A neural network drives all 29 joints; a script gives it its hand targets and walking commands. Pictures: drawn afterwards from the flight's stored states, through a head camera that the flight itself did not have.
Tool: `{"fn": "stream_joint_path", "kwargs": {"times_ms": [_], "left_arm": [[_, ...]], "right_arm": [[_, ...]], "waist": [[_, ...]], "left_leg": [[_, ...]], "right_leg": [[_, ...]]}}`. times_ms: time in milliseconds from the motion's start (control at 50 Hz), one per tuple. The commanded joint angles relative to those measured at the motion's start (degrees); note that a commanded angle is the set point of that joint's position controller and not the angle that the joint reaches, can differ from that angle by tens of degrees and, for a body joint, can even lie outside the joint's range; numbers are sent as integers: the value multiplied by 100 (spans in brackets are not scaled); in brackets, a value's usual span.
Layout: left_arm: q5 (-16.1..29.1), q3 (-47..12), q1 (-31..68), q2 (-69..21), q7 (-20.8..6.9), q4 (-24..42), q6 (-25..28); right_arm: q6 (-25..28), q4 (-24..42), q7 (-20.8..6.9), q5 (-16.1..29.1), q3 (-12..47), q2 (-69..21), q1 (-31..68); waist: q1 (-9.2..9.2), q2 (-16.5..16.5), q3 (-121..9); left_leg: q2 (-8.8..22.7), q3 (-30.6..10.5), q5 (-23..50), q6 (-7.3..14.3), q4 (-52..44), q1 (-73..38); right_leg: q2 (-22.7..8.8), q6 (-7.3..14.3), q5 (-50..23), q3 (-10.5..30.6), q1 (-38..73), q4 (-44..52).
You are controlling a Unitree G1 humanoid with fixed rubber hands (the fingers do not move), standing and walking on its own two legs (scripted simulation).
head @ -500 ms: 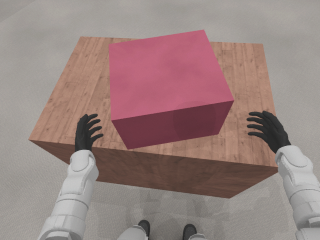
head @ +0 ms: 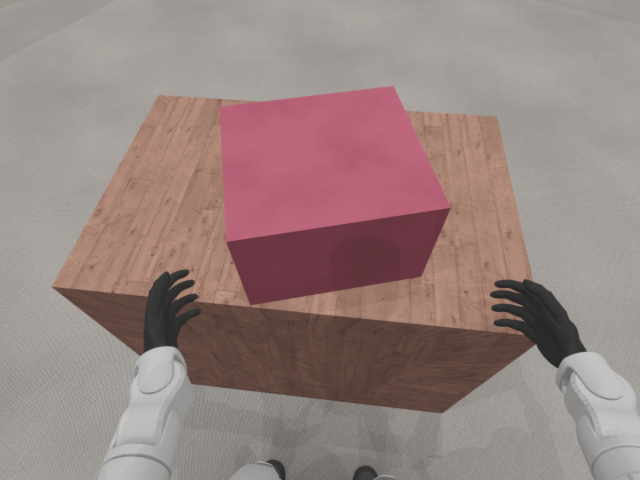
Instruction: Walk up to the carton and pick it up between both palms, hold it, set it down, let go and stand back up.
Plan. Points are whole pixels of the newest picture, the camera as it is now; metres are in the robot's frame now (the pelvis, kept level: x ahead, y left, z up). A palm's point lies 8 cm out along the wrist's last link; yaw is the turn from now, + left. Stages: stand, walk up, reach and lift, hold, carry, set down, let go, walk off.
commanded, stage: set down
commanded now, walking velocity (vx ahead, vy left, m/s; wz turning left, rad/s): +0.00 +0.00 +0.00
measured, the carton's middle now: (323, 194) +0.52 +0.08 -0.03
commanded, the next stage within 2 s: none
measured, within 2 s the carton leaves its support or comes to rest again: neither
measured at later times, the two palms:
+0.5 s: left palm (167, 335) +0.25 +0.24 -0.01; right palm (558, 364) +0.30 -0.25 -0.03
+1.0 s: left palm (154, 368) +0.21 +0.24 -0.01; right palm (579, 411) +0.24 -0.26 -0.03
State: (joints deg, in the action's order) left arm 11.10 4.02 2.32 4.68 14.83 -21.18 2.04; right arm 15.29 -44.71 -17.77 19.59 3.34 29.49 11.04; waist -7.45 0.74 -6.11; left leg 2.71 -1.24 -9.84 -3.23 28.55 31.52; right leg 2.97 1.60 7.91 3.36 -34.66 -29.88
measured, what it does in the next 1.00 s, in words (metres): stands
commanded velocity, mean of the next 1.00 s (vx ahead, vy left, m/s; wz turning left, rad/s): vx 0.00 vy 0.00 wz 0.00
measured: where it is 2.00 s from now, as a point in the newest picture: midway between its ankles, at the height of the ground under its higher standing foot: outside the picture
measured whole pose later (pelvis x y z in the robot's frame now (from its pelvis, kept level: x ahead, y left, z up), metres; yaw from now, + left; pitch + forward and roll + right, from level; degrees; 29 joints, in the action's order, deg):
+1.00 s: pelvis +0.03 +0.01 +0.00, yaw +0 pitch +7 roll +1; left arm 11.1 2.8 -16.0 4.2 12.3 -11.6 4.7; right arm 20.2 -34.7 -15.9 20.2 3.3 29.5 -9.6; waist -4.4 -1.1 -4.1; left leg 2.6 -1.2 -13.7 -3.2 29.0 22.8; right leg 2.9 1.6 11.8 3.3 -25.9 -30.3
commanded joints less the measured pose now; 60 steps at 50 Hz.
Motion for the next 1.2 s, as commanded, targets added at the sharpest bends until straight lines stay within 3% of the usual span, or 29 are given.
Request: {"fn": "stream_joint_path", "kwargs": {"times_ms": [0, 20, 60, 100, 180, 200, 220, 240, 280, 320, 380, 420, 460, 480, 500, 580, 620, 640, 700, 740, 840, 860, 920, 940, 980, 1020, 1060, 1120, 1180], "left_arm": [[96, -419, 1436, 574, 99, 1544, 311], [99, -291, 1874, 776, 92, 1548, 362], [-157, -257, 951, 610, 134, 2331, 299], [-59, -332, 1864, 692, 158, 1759, 287], [-284, -202, 973, 571, 140, 2016, 191], [-245, -222, 1645, 672, 168, 1809, 210], [-333, -138, 1137, 548, 155, 1955, 207], [-451, -113, 455, 454, 143, 2251, 164], [-575, 33, 977, 575, 90, 1979, 217], [-614, 6, 208, 431, 49, 2338, 277], [-646, 154, 187, 590, 27, 2372, 417], [-674, 99, -338, 528, -36, 2453, 478], [-661, 215, -575, 631, -128, 2427, 584], [-649, 243, -263, 598, -122, 2428, 702], [-625, 161, -786, 606, -162, 2560, 682], [-573, 162, -653, 570, -147, 2620, 928], [-648, 130, -1210, 513, -237, 2461, 919], [-676, 74, -1300, 449, -279, 2410, 899], [-665, 149, -1109, 491, -175, 2882, 1003], [-739, 53, -1329, 432, -238, 2479, 896], [-743, 62, -1178, 493, -255, 2392, 735], [-702, -73, -1090, 398, -248, 2481, 694], [-665, -148, -1034, 373, -324, 1948, 512], [-712, -92, -943, 411, -274, 2266, 538], [-709, 62, -939, 478, -381, 1701, 367], [-612, -14, -817, 481, -252, 2333, 436], [-684, 10, -908, 478, -272, 2018, 332], [-815, -75, -862, 437, -349, 1761, 122], [-846, 91, -906, 576, -345, 1988, 53]], "right_arm": [[210, 1107, -59, 1084, -469, 1739, 1545], [224, 1419, -19, 1119, -428, 1615, 1913], [333, 1396, -42, 1153, -604, 1769, 976], [274, 1302, -31, 1088, -566, 1721, 1857], [339, 1240, -55, 1101, -647, 1798, 999], [350, 1187, -58, 1099, -648, 1860, 1608], [383, 1268, -32, 1112, -531, 1676, 1119], [467, 1226, -22, 1103, -690, 1873, 444], [524, 1244, 37, 1047, -595, 1776, 971], [670, 1342, 38, 1151, -532, 1767, 300], [868, 1537, 107, 1173, -482, 1826, 301], [970, 1449, 140, 1130, -420, 1788, -108], [1083, 1740, 220, 1142, -260, 1800, -306], [1142, 1740, 220, 1170, -268, 1706, -49], [1142, 1664, 233, 1153, -202, 1800, -527], [1296, 1847, 233, 1110, -186, 1769, -423], [1270, 1610, 246, 1047, -52, 1679, -1051], [1265, 1547, 263, 1068, -79, 1679, -1122], [1333, 2045, 210, 1039, -135, 1723, -947], [1229, 1647, 242, 938, -144, 1543, -1209], [1007, 1942, 234, 714, -167, 1199, -1312], [959, 1946, 236, 714, -229, 1200, -1280], [737, 1836, 209, 476, -339, 1055, -1200], [740, 2123, 216, 483, -349, 1046, -1215], [561, 2104, 272, 313, -268, 863, -1266], [620, 2585, 212, 364, -450, 964, -1056], [504, 2411, 211, 350, -357, 813, -1240], [326, 2161, 260, 201, -437, 792, -1268], [309, 2280, 278, 253, -337, 709, -1357]], "waist": [[356, 765, -1580], [234, 777, -1740], [371, 583, -1951], [365, 455, -1803], [366, 397, -1761], [320, 428, -1814], [274, 426, -1881], [412, 432, -1830], [294, 313, -1942], [391, 410, -1987], [324, 445, -2048], [403, 393, -2011], [421, 669, -1938], [380, 688, -1952], [503, 651, -1851], [430, 557, -1839], [512, 626, -1610], [605, 707, -1444], [460, 496, -1566], [575, 482, -1246], [596, 633, -767], [658, 503, -752], [724, 784, -411], [688, 677, -535], [662, 962, -269], [534, 827, -590], [514, 695, -433], [672, 612, -165], [552, 452, -449]], "left_leg": [[-321, 91, -545, 222, -32, -440], [-354, 141, -653, 258, -6, -314], [-297, 43, -283, 175, -101, -900], [-338, 78, -703, 208, -57, -421], [-306, 31, -434, 169, -164, -850], [-301, 102, -716, 187, -136, -662], [-306, 114, -388, 165, -110, -703], [-267, 99, -10, 125, -155, -1187], [-318, 204, 228, 107, -167, -1107], [-297, 201, 783, 91, -198, -1317], [-325, 290, 1040, 86, -163, -1350], [-330, 282, 1451, 78, -152, -1540], [-382, 316, 1517, 82, -129, -1346], [-366, 328, 1498, 68, -118, -1257], [-372, 289, 1713, 65, -110, -1434], [-359, 268, 1846, 29, -89, -1476], [-367, 274, 1931, 35, -107, -1608], [-366, 285, 1738, 63, -152, -1667], [-331, 218, 1913, 23, -84, -1662], [-349, 255, 1565, 55, -113, -1700], [-348, 260, 731, 137, -220, -1648], [-338, 245, 624, 118, -207, -1664], [-336, 214, 4, 194, -329, -1662], [-338, 205, 93, 189, -297, -1705], [-383, 228, -160, 230, -310, -1602], [-350, 199, 22, 221, -246, -1659], [-373, 189, -108, 203, -305, -1644], [-373, 177, -374, 216, -384, -1660], [-383, 197, -134, 197, -338, -1689]], "right_leg": [[-282, 173, 2001, 332, 2464, 407], [-294, 161, 2025, 347, 2399, 359], [-188, 182, 1335, 220, 2569, 351], [-269, 169, 1811, 324, 2309, 345], [-219, 195, 1274, 265, 2381, 394], [-218, 152, 1488, 227, 2143, 311], [-260, 158, 1331, 306, 2388, 384], [-177, 147, 801, 205, 2470, 403], [-185, 124, 535, 190, 2410, 451], [-154, 105, -137, 175, 2703, 481], [-70, 79, -477, 130, 2701, 442], [-36, 85, -1123, 28, 2822, 452], [-90, 9, -1587, 181, 3157, 445], [-34, -11, -1458, 139, 2968, 402], [-21, -13, -1877, 123, 3127, 436], [51, 4, -1872, 53, 2858, 436], [21, 36, -2171, 81, 3038, 513], [-5, -33, -1998, 85, 2965, 592], [44, 41, -1651, 86, 2738, 588], [-48, 73, -1235, 139, 2580, 701], [-193, 92, 40, 321, 2236, 862], [-206, 111, 225, 329, 2149, 877], [-218, 134, 786, 303, 2008, 945], [-270, 115, 853, 351, 2009, 935], [-327, 75, 1111, 433, 1995, 991], [-296, 74, 1199, 388, 1946, 915], [-274, 112, 1167, 349, 1970, 891], [-298, 181, 1218, 364, 1977, 988], [-356, 116, 1077, 389, 2056, 929]]}}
